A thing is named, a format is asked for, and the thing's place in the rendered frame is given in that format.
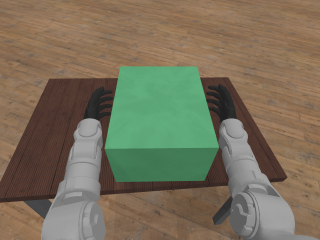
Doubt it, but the table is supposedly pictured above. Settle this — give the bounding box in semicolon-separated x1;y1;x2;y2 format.
0;77;288;225

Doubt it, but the carton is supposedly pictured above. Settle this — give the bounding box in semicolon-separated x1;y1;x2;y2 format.
104;66;219;182

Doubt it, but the robot left forearm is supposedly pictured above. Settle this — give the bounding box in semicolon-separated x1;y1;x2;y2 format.
41;118;103;240

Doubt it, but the robot right forearm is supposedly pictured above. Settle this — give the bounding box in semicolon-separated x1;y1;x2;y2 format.
218;118;295;230

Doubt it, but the right robot hand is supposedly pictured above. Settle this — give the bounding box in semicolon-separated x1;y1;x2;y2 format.
206;84;237;123

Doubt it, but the left robot hand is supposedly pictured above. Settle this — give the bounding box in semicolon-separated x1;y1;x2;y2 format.
83;86;113;121

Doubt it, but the left robot upper arm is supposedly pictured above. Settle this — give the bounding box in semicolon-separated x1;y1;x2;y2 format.
42;200;106;240

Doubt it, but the right robot upper arm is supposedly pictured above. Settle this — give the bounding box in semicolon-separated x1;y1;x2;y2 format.
229;191;319;240

